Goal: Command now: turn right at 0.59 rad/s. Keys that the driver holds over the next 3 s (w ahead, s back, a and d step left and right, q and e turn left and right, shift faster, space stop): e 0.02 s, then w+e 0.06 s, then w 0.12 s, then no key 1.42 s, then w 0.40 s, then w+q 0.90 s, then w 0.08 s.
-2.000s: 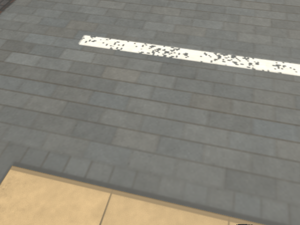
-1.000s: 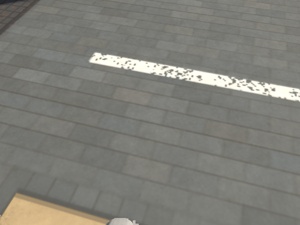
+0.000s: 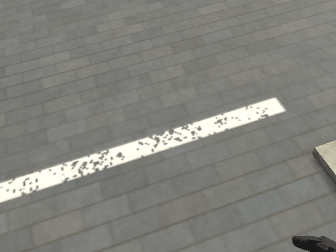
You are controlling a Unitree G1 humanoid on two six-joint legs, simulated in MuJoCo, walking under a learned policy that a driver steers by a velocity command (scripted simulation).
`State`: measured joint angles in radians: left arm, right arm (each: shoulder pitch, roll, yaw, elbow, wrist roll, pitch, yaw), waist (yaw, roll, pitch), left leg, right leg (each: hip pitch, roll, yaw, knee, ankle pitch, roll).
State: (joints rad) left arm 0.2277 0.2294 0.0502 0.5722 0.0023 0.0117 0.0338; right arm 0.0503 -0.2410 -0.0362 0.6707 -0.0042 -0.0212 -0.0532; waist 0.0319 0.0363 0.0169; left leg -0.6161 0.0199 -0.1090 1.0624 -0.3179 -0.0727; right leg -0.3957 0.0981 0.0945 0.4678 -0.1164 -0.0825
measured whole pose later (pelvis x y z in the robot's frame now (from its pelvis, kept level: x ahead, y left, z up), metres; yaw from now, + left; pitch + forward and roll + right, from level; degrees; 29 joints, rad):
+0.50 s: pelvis +0.10 +0.04 +0.01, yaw -9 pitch +1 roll +0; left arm 0.11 0.18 0.04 0.59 -0.02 -0.01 0.00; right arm 0.39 -0.16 -0.03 0.84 0.00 -0.05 -0.02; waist -0.09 -0.05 0.02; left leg -0.09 -0.02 0.01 0.38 -0.30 0.02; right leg -0.47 -0.03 0.01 0.69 -0.23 0.02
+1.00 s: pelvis +0.13 +0.01 +0.00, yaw -9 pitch +0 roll +0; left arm 0.13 0.18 0.06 0.77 0.00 0.02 0.02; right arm 0.27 -0.21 -0.03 0.90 -0.01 0.00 -0.05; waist 0.00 0.00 0.02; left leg -0.03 0.02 -0.01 0.42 -0.38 -0.03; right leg -0.30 0.03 -0.01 0.53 -0.22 -0.05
